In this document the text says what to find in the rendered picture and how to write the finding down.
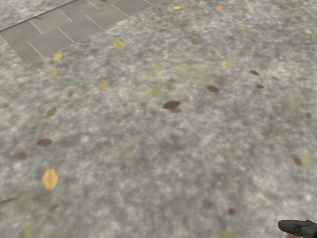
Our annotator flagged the robot right hand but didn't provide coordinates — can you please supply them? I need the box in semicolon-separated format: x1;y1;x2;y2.
277;219;317;238

